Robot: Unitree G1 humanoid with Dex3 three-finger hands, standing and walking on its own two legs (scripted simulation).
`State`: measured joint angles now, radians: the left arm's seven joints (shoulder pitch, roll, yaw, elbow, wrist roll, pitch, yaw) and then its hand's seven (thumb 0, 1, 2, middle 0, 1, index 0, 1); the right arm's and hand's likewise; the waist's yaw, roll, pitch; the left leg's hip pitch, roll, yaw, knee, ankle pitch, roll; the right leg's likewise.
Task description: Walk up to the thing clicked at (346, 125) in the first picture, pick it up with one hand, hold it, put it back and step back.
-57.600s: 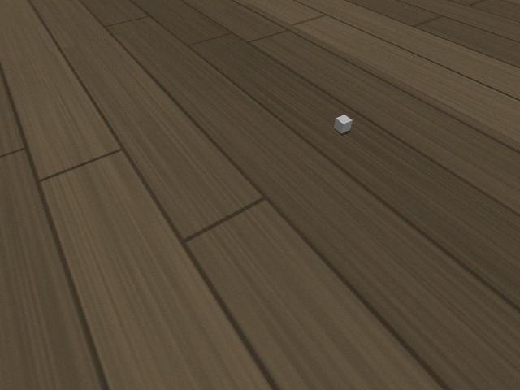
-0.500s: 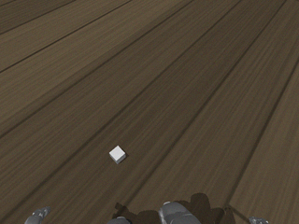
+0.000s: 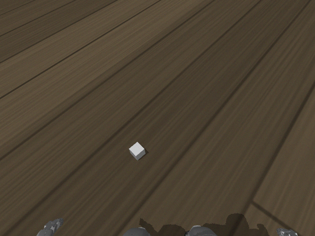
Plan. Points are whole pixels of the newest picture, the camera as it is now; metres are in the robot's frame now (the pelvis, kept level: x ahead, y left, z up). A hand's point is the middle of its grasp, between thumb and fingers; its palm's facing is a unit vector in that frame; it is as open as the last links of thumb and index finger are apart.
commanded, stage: step back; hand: left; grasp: from above
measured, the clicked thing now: (137, 151) +0.67 +0.18 -0.73
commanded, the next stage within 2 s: none
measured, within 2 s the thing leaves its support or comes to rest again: neither
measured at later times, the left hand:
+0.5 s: hand out of the picture -0.09 +0.24 -0.15, palm faces -0.06 -0.91 -0.42, open 7.4 cm
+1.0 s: hand out of the picture -0.24 +0.26 -0.15, palm faces +0.05 -0.92 -0.40, open 7.4 cm
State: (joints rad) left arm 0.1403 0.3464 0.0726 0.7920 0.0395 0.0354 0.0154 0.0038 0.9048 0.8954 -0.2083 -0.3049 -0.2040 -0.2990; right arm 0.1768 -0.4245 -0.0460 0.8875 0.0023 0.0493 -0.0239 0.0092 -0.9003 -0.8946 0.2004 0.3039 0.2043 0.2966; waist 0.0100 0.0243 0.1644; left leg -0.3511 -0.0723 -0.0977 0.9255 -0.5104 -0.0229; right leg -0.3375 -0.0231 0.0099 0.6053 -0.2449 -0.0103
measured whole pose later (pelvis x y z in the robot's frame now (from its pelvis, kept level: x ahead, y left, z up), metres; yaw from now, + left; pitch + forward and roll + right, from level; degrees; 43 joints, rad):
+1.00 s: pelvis -0.34 -0.02 +0.00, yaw +2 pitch -3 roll +0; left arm 0.13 0.39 0.08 0.84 0.01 0.07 0.03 0.00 0.91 0.90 -0.21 -0.30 -0.20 -0.30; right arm 0.15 -0.36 -0.03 0.88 -0.04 0.06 0.00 0.01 -0.90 -0.89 0.20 0.30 0.21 0.30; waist 0.00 -0.02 0.16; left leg -0.28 -0.01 -0.02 0.63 -0.29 0.03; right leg -0.53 0.09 0.12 1.16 -0.49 -0.01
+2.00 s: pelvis -0.43 -0.01 +0.00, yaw +2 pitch -3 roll +1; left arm 0.17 0.37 0.05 1.01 0.02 -0.01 -0.01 0.00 0.91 0.90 -0.21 -0.30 -0.20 -0.30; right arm 0.20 -0.39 -0.06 1.02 -0.03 -0.02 0.00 0.01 -0.90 -0.89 0.20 0.30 0.20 0.30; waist 0.02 -0.01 0.08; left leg -0.30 0.00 0.00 0.58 -0.22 -0.01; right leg -0.23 -0.07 -0.03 0.65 -0.37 0.01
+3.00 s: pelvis -0.42 -0.01 +0.02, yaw +1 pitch -2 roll +0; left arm 0.12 0.35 0.01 1.15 0.02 -0.01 -0.01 0.00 0.91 0.90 -0.20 -0.30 -0.20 -0.30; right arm 0.11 -0.35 -0.01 1.15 -0.01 0.00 0.01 0.01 -0.90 -0.89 0.20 0.30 0.20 0.30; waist -0.01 0.01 0.05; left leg -0.18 0.02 0.00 0.34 -0.12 -0.02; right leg -0.08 -0.03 -0.01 0.33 -0.21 0.02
